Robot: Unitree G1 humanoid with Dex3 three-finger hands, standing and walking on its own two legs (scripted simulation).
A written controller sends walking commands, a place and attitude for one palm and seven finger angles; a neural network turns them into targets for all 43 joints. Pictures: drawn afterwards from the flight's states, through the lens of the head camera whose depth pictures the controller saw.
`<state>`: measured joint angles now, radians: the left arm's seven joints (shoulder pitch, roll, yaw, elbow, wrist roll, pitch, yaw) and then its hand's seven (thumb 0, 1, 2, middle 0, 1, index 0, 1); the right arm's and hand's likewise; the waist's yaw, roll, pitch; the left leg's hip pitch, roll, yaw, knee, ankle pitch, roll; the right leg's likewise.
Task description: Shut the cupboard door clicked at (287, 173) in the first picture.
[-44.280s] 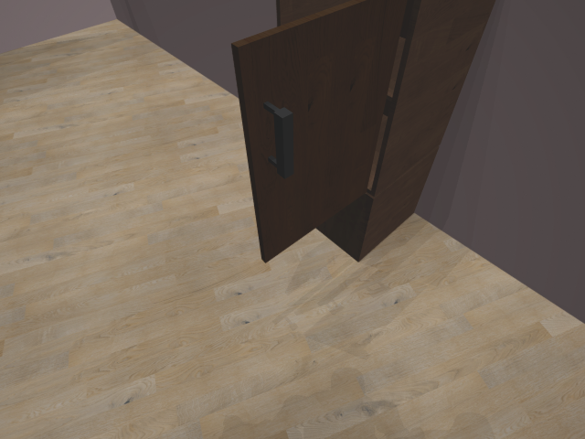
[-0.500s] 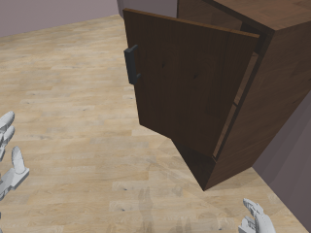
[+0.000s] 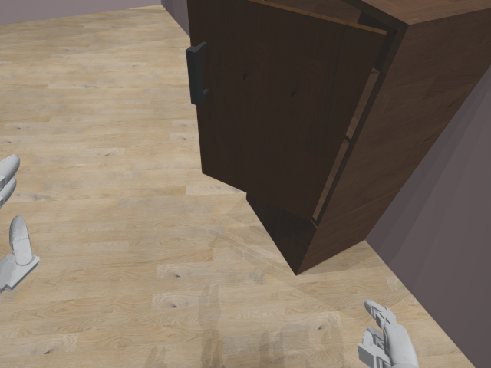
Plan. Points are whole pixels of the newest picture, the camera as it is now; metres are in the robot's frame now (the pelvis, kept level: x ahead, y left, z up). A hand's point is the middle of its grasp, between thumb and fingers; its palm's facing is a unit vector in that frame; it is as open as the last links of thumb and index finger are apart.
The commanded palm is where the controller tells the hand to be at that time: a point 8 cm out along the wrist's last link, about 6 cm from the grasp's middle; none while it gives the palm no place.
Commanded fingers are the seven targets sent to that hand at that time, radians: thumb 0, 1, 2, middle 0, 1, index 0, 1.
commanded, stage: step back with the hand held close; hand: left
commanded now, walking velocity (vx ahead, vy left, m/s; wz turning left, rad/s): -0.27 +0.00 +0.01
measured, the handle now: (200, 73) +0.74 +0.15 +0.08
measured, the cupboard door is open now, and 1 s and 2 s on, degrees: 35 35 35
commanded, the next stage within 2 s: stop stepping back and stand still in 0.62 s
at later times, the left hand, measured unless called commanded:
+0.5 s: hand out of the picture +0.08 +0.28 +0.17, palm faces +0.47 -0.73 -0.49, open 7.4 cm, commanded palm +0.00 +0.32 +0.19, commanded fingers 0.00 0.90 0.90 -0.20 -0.30 -0.20 -0.30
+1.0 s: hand out of the picture -0.03 +0.31 +0.18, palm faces +0.46 -0.81 -0.35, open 7.4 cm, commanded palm -0.11 +0.34 +0.19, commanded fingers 0.00 0.90 0.90 -0.20 -0.30 -0.20 -0.30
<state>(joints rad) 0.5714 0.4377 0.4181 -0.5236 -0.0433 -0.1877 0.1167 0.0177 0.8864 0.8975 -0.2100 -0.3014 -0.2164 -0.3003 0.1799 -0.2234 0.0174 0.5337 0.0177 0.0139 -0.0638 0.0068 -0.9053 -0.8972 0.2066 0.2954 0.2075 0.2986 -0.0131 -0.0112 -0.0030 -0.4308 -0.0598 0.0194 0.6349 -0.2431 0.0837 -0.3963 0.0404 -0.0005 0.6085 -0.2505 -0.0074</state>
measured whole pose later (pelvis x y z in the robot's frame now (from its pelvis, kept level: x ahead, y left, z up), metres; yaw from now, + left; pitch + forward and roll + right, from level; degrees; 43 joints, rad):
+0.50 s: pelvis -0.11 +0.01 -0.01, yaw +6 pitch +0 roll -4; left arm 0.52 0.48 0.47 -0.58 0.00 -0.26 0.16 0.02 0.88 0.90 -0.21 -0.30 -0.22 -0.30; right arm 0.24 -0.21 0.00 0.56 0.00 -0.04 -0.06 0.01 -0.91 -0.90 0.21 0.30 0.21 0.30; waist -0.04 -0.01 0.05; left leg -0.59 0.00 0.07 0.70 -0.26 0.10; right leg -0.53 0.04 -0.03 0.77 -0.32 0.00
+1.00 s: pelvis -0.25 +0.04 +0.01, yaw +1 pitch +0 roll -2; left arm 0.42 0.45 0.44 -0.52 -0.04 -0.17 0.17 0.02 0.89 0.90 -0.21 -0.30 -0.21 -0.30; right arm 0.14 -0.15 0.03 0.57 0.01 -0.12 -0.06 0.01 -0.91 -0.90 0.21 0.30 0.21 0.30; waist -0.03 -0.09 0.01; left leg -0.37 0.03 0.12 0.57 -0.21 0.06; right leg -0.31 0.00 0.04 0.75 -0.43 0.02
